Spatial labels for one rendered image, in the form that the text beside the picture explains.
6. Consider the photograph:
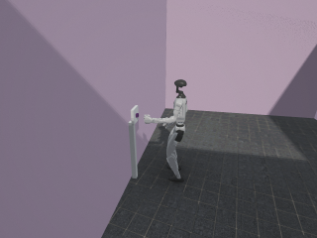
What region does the humanoid robot head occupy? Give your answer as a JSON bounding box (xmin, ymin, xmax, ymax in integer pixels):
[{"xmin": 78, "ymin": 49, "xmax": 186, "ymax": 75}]
[{"xmin": 174, "ymin": 79, "xmax": 187, "ymax": 99}]

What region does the panel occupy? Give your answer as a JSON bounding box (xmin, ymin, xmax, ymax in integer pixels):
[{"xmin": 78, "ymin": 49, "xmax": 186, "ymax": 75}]
[{"xmin": 128, "ymin": 105, "xmax": 139, "ymax": 179}]

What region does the left robot upper arm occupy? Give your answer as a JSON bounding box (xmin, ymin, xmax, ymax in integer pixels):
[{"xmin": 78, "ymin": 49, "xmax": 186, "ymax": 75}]
[{"xmin": 170, "ymin": 99, "xmax": 183, "ymax": 123}]

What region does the robot left forearm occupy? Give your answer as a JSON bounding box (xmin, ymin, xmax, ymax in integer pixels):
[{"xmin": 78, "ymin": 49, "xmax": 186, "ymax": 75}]
[{"xmin": 152, "ymin": 117, "xmax": 175, "ymax": 124}]

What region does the right robot hand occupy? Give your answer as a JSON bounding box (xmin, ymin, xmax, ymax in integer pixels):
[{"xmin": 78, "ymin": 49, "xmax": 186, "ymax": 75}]
[{"xmin": 162, "ymin": 122, "xmax": 174, "ymax": 129}]

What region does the right robot shin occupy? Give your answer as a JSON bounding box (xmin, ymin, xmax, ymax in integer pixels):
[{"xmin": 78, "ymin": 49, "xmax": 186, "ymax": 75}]
[{"xmin": 172, "ymin": 149, "xmax": 178, "ymax": 164}]

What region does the left robot hand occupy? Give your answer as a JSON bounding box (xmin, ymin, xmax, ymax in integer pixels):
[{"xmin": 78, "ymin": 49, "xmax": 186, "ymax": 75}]
[{"xmin": 144, "ymin": 114, "xmax": 153, "ymax": 124}]

